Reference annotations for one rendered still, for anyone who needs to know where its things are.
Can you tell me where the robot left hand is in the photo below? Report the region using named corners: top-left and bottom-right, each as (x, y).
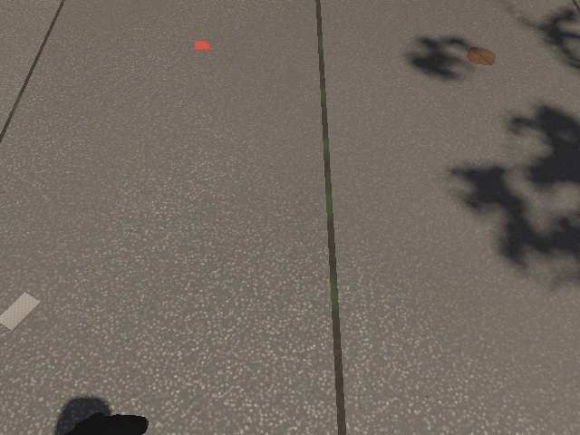
top-left (64, 412), bottom-right (149, 435)

